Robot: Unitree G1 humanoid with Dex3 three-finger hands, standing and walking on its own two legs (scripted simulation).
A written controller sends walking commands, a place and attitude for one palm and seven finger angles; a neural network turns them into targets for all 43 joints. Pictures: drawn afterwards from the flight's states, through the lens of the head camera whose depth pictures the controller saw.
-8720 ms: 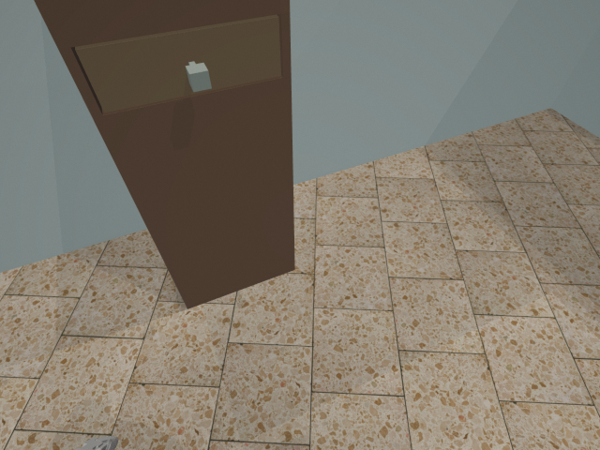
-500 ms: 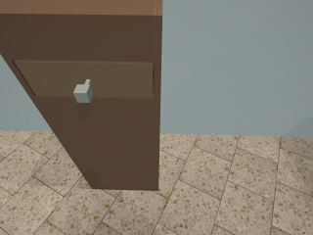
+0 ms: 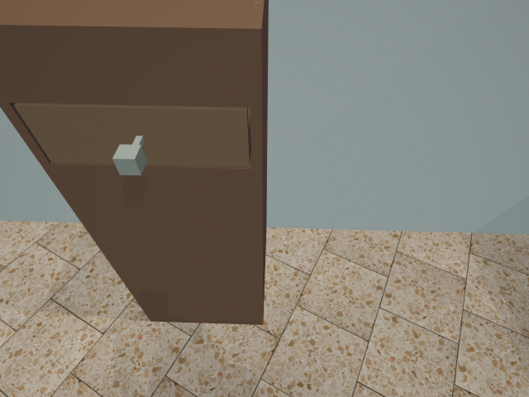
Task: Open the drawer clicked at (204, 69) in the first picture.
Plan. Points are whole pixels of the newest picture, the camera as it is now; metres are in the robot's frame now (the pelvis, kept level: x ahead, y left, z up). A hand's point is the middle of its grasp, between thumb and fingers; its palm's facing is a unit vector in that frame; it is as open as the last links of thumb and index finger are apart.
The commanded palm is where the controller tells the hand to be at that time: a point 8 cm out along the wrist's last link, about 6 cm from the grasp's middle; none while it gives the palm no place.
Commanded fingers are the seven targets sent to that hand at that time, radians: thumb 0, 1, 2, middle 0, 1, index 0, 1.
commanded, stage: look again from close up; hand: left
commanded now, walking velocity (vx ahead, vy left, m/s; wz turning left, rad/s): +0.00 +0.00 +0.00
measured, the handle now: (134, 152) +0.47 +0.26 +0.12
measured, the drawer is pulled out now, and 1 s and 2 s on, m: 0.00 0.00 0.00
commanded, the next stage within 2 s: shuffle to correct the standing spot in 0.12 s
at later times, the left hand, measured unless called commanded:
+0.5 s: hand out of the picture -0.01 +0.17 -0.18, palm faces +0.09 -0.97 -0.23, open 7.4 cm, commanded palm none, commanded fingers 0.00 0.90 0.90 -0.20 -0.30 -0.20 -0.30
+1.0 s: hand out of the picture -0.03 +0.22 -0.18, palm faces +0.03 -0.98 -0.20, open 7.4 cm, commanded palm none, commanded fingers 0.00 0.90 0.90 -0.20 -0.30 -0.20 -0.30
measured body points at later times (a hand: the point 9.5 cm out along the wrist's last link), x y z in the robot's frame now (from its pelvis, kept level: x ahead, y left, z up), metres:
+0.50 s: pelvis -0.02 +0.00 -0.01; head +0.01 -0.01 +0.44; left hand -0.02 +0.23 -0.16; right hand +0.00 -0.23 -0.17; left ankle -0.02 +0.13 -0.73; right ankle -0.03 -0.08 -0.74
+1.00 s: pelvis -0.04 +0.04 -0.01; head -0.02 +0.04 +0.44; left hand -0.03 +0.27 -0.16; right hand -0.03 -0.18 -0.17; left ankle -0.02 +0.17 -0.74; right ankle -0.07 -0.06 -0.75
